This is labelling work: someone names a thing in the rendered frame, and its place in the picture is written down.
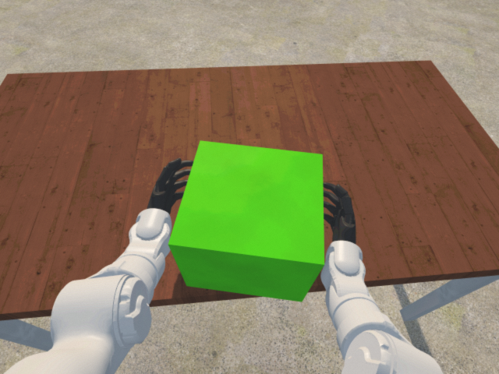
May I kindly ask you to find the left robot forearm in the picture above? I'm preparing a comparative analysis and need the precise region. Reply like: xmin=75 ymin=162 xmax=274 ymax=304
xmin=50 ymin=208 xmax=172 ymax=342

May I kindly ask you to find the robot left hand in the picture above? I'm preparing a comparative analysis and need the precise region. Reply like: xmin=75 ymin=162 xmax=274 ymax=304
xmin=147 ymin=158 xmax=193 ymax=215

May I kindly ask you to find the table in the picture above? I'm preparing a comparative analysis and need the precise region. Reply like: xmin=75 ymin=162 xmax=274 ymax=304
xmin=0 ymin=60 xmax=499 ymax=351

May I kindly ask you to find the right robot upper arm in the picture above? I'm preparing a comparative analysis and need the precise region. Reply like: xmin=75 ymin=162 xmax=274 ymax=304
xmin=342 ymin=330 xmax=443 ymax=374

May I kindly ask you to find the robot right hand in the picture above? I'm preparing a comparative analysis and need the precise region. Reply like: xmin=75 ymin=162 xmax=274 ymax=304
xmin=323 ymin=182 xmax=356 ymax=244

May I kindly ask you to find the carton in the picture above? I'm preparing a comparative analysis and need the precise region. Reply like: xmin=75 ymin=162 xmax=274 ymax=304
xmin=168 ymin=141 xmax=324 ymax=302

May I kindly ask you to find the right robot forearm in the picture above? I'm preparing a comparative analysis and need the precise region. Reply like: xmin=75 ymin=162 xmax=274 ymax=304
xmin=320 ymin=241 xmax=414 ymax=360

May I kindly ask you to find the left robot upper arm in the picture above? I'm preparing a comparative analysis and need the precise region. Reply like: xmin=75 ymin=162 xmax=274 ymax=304
xmin=3 ymin=274 xmax=152 ymax=374

